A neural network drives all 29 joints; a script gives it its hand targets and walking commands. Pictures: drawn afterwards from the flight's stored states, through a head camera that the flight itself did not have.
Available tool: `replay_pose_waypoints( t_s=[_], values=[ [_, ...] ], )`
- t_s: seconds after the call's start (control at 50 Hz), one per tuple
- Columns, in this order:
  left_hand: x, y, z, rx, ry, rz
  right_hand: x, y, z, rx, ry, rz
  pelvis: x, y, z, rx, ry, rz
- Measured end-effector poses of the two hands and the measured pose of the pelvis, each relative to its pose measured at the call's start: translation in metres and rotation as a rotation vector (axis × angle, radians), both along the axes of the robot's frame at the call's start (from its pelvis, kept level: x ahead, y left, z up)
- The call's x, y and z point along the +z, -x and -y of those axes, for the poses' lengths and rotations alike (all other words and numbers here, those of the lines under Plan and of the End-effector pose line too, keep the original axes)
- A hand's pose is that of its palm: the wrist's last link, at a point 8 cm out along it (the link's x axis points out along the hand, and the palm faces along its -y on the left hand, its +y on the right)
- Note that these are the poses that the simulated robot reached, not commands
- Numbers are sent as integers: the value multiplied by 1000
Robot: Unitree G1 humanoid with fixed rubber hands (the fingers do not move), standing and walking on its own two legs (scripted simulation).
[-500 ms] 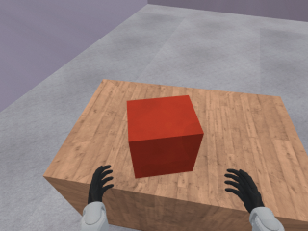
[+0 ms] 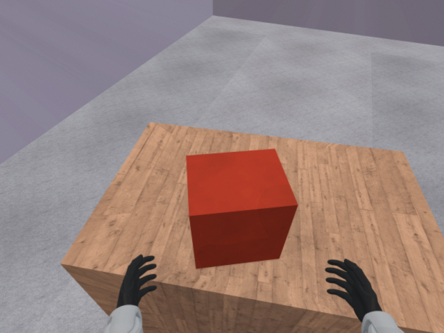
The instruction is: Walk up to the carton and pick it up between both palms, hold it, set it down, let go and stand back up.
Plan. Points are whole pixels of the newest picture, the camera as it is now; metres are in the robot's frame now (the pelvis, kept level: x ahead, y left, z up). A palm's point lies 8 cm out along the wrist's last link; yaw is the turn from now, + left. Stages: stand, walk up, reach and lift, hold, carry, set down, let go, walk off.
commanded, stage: set down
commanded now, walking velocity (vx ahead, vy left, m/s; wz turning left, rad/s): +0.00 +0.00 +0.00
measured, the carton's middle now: (234, 209) +0.43 +0.04 -0.07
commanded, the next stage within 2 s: let go in 1.28 s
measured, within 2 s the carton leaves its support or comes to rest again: neither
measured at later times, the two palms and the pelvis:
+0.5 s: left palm (128, 309) +0.17 +0.21 -0.06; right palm (367, 315) +0.21 -0.22 -0.06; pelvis +0.01 +0.00 +0.00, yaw +0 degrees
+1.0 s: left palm (124, 311) +0.17 +0.22 -0.07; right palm (364, 320) +0.21 -0.22 -0.06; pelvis +0.01 +0.00 +0.00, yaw +0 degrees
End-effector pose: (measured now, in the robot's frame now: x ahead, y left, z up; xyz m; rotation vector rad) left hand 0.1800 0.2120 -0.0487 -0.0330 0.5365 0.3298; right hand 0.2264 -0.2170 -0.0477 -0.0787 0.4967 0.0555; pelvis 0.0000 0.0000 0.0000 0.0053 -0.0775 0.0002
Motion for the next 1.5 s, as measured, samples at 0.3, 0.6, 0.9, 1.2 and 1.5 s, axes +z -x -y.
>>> replay_pose_waypoints(
  t_s=[0.3, 0.6, 0.9, 1.2, 1.5],
  values=[
    [-6, 5, -2, -19, 18, -60, -7, 10, 4, -11, 58, -47, 2, -6, -1, 1, 1, 11],
    [-14, 13, -6, -43, 29, -138, -9, 16, 4, -6, 119, -89, 2, -5, -1, 1, 1, 25],
    [-18, 13, -7, -73, 50, -185, -13, 20, 3, -21, 150, -119, 2, -8, -1, 1, 1, 35],
    [-20, 15, -12, -89, 51, -214, -18, 23, -1, -21, 164, -140, 2, -9, -1, 1, 2, 39],
    [-22, 18, -14, -97, 53, -234, -21, 27, -2, -23, 179, -156, 2, -8, -2, 1, 2, 45]
  ],
)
